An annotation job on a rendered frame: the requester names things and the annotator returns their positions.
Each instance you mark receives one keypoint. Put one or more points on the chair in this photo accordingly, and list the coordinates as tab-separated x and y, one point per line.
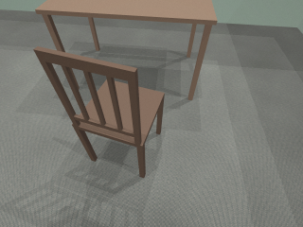
123	112

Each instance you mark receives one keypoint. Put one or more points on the table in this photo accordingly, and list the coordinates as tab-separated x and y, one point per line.
195	12

